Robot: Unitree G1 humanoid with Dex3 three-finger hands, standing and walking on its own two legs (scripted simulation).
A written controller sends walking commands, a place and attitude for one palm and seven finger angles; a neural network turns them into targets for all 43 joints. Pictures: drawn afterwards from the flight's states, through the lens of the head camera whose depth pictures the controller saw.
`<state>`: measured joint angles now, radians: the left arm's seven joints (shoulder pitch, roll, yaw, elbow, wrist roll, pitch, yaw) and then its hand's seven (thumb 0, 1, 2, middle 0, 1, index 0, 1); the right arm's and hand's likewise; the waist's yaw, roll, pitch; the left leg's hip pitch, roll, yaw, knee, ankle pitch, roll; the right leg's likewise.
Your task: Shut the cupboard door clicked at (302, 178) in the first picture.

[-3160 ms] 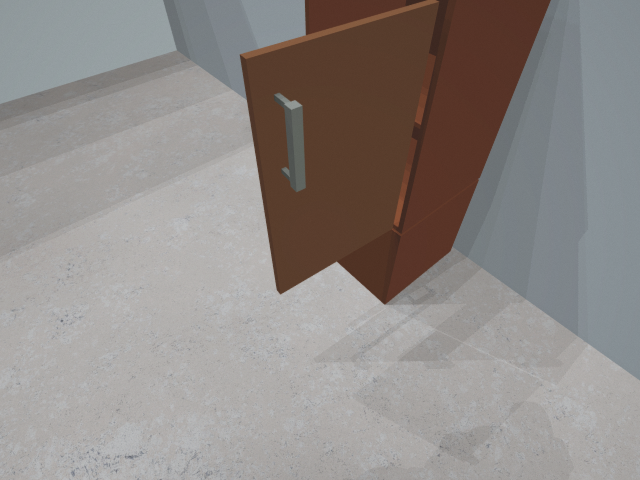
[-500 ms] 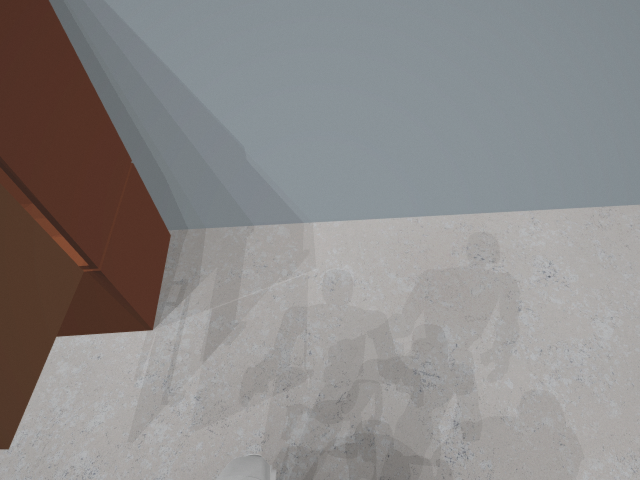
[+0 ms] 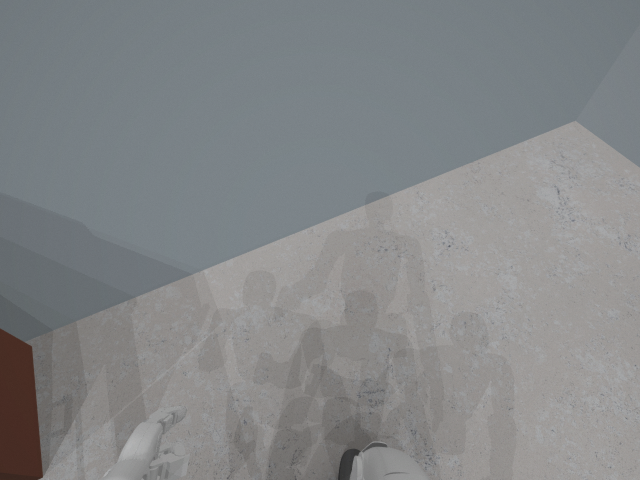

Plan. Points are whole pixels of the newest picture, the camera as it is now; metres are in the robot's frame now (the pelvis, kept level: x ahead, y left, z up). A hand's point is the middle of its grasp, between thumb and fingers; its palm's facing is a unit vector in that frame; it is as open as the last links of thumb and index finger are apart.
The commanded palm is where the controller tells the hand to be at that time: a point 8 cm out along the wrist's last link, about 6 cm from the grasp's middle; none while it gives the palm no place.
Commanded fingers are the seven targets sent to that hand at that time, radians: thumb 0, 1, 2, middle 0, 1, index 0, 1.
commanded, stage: walk to a spot facing it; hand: left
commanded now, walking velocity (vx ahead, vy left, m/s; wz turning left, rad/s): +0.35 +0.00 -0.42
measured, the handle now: out of the picture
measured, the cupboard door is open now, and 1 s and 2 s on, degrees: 86 86 86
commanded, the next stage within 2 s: turn to face it in 0.46 s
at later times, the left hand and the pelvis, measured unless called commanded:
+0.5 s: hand (221, 425) +0.21 +0.15 -0.14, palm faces -0.05 -0.98 -0.21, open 7.3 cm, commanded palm none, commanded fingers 0.00 0.90 0.90 -0.20 -0.30 -0.20 -0.30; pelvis +0.24 -0.04 +0.02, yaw -9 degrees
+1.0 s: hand (258, 217) +0.58 +0.12 -0.14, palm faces -0.03 -0.97 -0.23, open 7.3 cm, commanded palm none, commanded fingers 0.00 0.90 0.90 -0.20 -0.30 -0.20 -0.30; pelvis +0.44 -0.07 +0.02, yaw -1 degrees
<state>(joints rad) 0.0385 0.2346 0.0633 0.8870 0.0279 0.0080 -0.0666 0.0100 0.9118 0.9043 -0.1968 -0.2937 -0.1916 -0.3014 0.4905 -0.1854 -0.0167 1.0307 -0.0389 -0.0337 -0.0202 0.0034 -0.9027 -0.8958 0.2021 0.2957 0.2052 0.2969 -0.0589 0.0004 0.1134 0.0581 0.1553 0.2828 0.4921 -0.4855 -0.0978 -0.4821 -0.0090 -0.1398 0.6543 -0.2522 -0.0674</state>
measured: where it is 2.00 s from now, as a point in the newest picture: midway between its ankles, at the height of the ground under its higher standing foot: (351, 349)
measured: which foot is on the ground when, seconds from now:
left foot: down 0.00-0.02, up 0.04-0.56, down 0.58-1.00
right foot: down 0.00-0.58, up 0.60-1.00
